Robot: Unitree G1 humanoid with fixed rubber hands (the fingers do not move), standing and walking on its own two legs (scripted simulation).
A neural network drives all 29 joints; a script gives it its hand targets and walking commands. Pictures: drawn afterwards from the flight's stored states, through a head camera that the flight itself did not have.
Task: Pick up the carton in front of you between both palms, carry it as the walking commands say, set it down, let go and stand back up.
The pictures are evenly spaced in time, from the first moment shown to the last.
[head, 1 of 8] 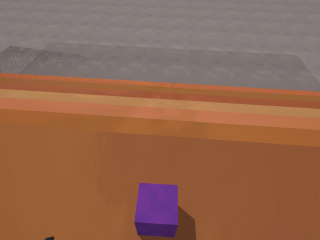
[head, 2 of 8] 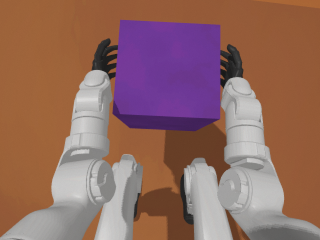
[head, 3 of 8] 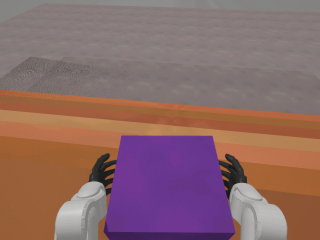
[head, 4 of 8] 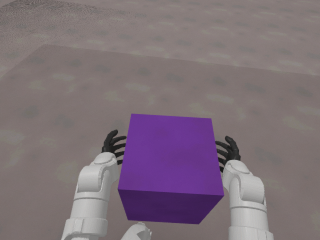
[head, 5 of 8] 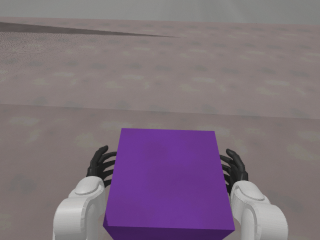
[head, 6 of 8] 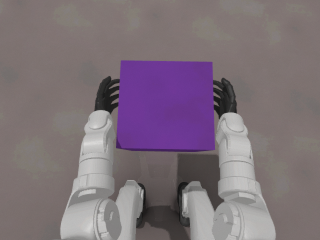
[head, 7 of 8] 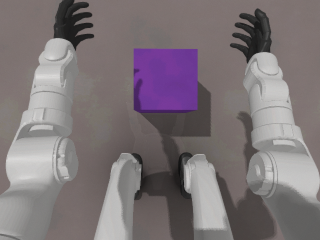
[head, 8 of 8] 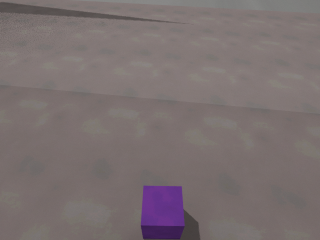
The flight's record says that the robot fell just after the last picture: no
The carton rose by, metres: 0.69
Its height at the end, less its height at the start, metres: -0.98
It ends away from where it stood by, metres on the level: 5.14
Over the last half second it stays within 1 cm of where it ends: yes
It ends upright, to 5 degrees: yes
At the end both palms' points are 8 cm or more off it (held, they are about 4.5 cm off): yes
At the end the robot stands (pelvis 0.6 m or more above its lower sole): yes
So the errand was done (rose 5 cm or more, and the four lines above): yes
